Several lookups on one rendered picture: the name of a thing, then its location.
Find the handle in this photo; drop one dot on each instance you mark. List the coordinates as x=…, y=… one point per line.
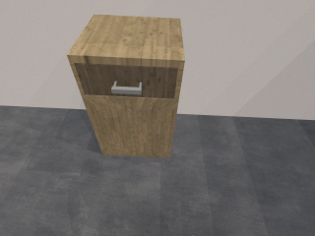
x=126, y=90

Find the drawer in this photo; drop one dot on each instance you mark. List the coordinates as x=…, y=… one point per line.
x=157, y=82

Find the cabinet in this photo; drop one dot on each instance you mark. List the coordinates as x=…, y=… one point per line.
x=131, y=125

